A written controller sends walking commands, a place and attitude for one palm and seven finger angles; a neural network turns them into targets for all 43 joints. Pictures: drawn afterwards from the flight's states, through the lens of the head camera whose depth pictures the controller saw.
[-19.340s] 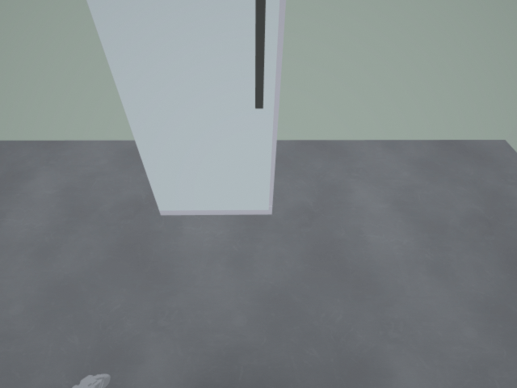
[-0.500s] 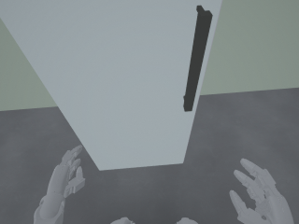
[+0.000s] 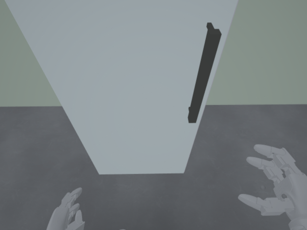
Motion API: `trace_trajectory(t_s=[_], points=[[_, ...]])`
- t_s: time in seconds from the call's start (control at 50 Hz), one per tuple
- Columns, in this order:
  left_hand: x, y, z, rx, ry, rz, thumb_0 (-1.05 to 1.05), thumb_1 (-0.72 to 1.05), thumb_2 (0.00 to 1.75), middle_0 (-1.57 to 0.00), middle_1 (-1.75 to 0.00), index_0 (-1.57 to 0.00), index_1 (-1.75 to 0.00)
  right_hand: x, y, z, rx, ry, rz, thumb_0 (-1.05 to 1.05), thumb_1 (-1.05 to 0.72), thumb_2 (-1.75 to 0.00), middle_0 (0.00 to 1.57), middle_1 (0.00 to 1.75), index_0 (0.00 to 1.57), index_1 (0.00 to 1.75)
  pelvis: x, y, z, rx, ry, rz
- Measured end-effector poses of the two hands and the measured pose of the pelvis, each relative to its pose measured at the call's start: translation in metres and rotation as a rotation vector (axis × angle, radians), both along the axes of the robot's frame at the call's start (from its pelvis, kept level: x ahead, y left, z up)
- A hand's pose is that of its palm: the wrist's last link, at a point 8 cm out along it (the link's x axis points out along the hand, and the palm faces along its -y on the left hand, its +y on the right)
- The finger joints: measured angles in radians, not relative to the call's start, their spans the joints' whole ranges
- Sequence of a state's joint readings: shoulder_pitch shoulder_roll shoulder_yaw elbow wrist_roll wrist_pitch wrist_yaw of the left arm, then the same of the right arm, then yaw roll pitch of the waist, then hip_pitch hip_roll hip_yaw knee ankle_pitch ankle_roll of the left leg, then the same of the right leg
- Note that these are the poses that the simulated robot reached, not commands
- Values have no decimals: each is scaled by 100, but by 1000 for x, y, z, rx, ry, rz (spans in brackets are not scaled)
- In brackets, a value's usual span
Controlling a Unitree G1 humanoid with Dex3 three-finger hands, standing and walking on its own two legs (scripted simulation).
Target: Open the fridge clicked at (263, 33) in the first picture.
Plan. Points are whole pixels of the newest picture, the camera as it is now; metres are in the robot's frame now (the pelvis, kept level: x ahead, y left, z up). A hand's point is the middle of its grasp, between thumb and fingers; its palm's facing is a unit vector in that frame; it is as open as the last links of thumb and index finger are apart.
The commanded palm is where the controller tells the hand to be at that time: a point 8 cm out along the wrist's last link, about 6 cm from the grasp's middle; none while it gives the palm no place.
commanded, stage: raise the hand to about handle height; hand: right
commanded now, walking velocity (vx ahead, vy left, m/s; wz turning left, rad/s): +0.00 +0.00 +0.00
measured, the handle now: (199, 81) +0.52 -0.11 +0.12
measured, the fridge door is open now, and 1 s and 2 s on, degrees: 0 0 0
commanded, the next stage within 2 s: move the hooked fingers beside the handle in 1.12 s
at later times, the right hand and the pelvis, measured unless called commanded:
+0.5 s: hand (299, 157) +0.26 -0.27 +0.14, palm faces +0.03 +1.00 -0.07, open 13.9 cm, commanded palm +0.23 -0.31 +0.15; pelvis +0.01 +0.00 +0.02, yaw -1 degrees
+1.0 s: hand (299, 146) +0.28 -0.27 +0.15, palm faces +0.03 +1.00 -0.06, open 14.0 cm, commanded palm +0.25 -0.31 +0.16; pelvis +0.01 +0.01 +0.03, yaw +0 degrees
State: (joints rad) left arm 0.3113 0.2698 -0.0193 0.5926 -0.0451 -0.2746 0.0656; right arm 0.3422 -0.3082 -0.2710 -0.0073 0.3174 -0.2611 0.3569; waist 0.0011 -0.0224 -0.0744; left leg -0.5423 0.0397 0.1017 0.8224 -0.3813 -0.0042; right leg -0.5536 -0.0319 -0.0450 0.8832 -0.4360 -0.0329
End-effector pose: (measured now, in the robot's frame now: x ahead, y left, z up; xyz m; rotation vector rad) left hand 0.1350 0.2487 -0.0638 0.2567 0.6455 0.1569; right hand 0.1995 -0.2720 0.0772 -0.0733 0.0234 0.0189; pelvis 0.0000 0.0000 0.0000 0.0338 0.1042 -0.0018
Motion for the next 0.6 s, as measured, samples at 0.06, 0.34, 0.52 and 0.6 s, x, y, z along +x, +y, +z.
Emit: trace_trajectory(t_s=[0.06,0.34,0.52,0.6], points=[[9,4,11,23,-38,-2,2,90,90,-21,-30,-20,-30,4,-6,6,0,-8,1,0,12,-47,28,95,27,95,1,-1,3,0,-14,-1],[51,-27,37,-23,-156,-97,2,90,90,-20,-30,-20,-30,24,-39,45,7,-40,-32,0,42,-33,30,115,30,115,5,0,17,0,-74,-11],[45,-32,33,-41,-112,-105,2,90,90,-21,-30,-20,-30,38,-55,69,4,-50,-45,-1,49,-31,30,119,30,119,6,2,23,-4,-94,-13],[38,-25,31,-33,-86,-88,2,90,90,-21,-30,-20,-30,45,-61,79,3,-60,-44,-1,50,-30,31,120,30,120,6,3,26,-6,-98,-11]])
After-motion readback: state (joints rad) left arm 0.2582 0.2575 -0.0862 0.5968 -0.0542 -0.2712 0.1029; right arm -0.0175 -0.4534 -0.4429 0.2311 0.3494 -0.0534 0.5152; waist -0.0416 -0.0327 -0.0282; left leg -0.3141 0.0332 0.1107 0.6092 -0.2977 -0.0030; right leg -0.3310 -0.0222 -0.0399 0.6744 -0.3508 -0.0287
